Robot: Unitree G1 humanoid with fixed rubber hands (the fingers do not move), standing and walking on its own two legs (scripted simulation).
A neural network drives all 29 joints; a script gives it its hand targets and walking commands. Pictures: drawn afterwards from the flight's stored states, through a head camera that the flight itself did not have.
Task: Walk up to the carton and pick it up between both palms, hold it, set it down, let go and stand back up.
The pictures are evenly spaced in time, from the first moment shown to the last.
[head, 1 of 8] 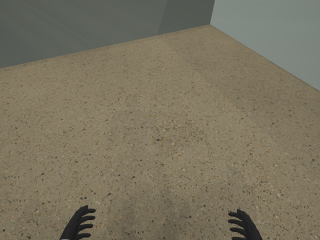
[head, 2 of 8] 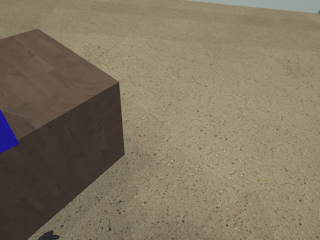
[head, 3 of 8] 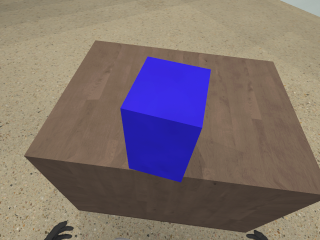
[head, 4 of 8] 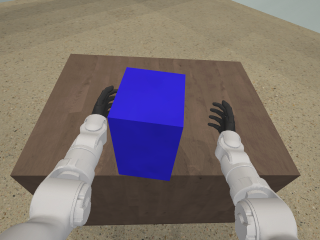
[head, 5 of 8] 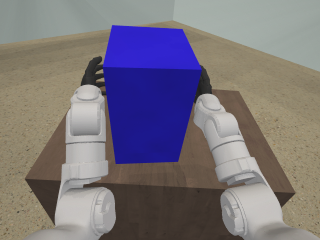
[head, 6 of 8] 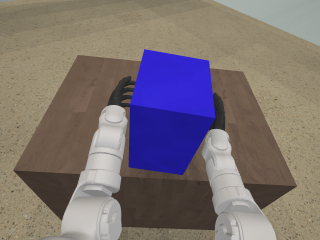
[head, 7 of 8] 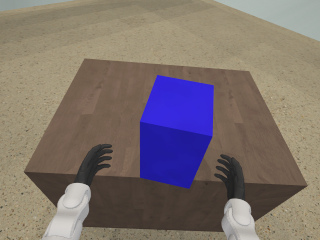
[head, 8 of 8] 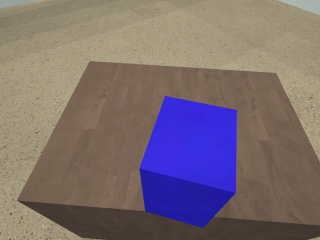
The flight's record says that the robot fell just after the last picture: no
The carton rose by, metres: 0.20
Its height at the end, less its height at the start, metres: +0.00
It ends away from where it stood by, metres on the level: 0.05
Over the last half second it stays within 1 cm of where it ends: yes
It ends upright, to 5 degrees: yes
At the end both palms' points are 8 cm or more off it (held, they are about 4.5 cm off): yes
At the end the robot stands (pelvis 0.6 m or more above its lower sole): yes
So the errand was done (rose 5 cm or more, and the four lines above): yes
